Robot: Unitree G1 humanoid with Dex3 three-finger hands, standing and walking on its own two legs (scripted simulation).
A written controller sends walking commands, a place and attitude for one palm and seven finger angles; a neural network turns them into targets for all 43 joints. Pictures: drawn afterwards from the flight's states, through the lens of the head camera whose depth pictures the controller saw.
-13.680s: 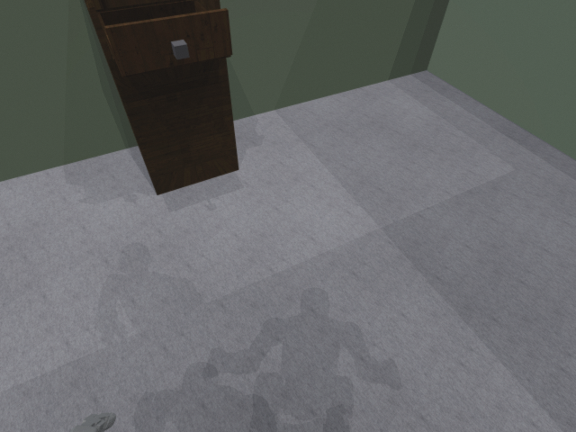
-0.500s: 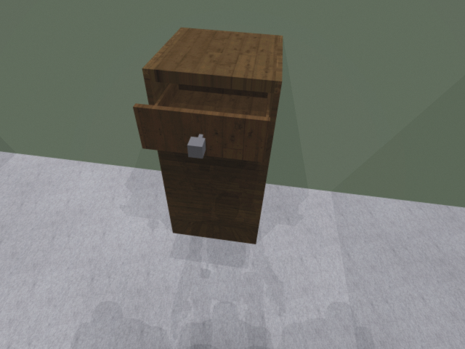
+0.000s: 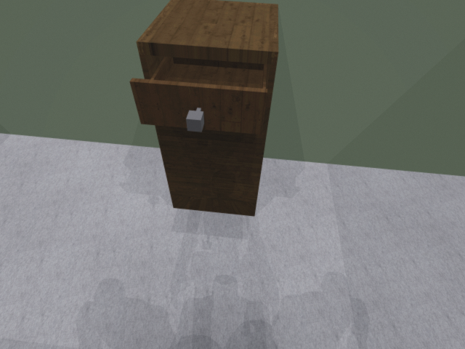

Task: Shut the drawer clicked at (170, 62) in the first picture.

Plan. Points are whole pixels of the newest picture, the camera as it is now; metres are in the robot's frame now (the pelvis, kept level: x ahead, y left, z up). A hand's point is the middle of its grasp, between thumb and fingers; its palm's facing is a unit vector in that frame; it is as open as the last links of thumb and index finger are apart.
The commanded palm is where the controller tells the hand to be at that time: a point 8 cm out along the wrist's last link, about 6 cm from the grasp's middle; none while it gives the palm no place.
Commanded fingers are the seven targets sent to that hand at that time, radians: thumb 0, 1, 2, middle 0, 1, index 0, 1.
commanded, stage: come to a stop and stand still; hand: left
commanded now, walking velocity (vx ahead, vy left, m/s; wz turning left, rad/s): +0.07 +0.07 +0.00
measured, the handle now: (196, 117) +0.71 +0.14 -0.01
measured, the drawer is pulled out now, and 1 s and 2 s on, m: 0.16 0.16 0.16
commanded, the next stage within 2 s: look again from close up in 0.02 s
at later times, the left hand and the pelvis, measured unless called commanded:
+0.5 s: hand out of the picture +0.07 +0.19 -0.17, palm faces -0.01 -0.98 -0.20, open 7.3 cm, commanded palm none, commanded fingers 0.00 0.90 0.90 -0.20 -0.30 -0.20 -0.30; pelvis +0.05 +0.02 +0.00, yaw -1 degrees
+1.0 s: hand out of the picture +0.08 +0.15 -0.18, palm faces +0.05 -0.99 -0.14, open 7.3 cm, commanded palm none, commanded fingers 0.00 0.90 0.90 -0.20 -0.30 -0.20 -0.30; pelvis +0.11 -0.01 -0.01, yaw +1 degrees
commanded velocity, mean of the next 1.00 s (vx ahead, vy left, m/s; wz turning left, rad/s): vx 0.06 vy -0.01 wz -0.01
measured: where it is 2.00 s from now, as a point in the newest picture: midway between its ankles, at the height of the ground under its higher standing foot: (243, 333)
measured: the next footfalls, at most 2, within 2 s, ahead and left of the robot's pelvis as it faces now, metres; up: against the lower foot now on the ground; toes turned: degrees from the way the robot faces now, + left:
left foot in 0.10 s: +0.08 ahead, +0.11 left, +0.00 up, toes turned +3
right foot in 0.38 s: +0.09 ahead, -0.11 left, +0.00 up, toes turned -3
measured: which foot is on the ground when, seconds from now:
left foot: up 0.00-0.08, down 0.10-1.00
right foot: down 0.00-0.12, up 0.14-0.36, down 0.38-1.00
